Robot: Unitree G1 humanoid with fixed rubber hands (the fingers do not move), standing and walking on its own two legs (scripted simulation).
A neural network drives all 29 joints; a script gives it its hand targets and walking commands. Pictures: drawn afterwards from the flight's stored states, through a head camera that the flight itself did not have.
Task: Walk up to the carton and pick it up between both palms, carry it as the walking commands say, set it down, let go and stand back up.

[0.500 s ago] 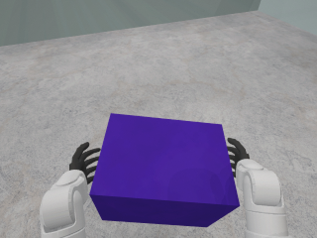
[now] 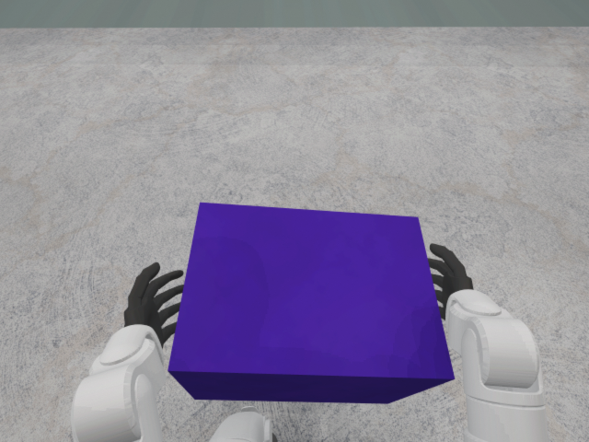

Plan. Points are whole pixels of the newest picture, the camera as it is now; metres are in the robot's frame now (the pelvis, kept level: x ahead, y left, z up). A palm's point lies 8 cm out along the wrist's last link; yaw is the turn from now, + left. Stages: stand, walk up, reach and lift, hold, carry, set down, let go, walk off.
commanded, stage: carry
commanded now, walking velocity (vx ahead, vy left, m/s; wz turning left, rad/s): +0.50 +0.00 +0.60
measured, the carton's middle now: (302, 311) +0.28 +0.02 +0.00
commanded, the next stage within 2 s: none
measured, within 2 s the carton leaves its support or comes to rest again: neither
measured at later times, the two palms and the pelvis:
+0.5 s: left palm (198, 136) +0.59 +0.21 +0.07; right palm (391, 115) +0.67 -0.15 +0.05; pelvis +0.38 -0.01 -0.02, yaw +15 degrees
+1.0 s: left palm (128, 84) +0.78 +0.40 +0.07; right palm (279, 49) +0.97 +0.08 +0.05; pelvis +0.67 +0.12 -0.01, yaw +34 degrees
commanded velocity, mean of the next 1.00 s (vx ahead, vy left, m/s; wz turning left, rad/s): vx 0.50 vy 0.00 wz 0.60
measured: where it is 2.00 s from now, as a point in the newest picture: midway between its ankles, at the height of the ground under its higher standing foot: (191, 217)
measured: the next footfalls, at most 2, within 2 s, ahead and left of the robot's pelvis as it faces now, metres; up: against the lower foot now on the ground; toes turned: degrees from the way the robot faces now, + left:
left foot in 0.12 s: +0.29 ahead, +0.08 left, +0.00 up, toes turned +11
right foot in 0.48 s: +0.56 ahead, -0.10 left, +0.00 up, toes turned +4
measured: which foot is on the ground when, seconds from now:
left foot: up 0.00-0.10, down 0.12-0.48, up 0.50-0.84, down 0.86-1.00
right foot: down 0.00-0.14, up 0.16-0.46, down 0.48-0.90, up 0.92-1.00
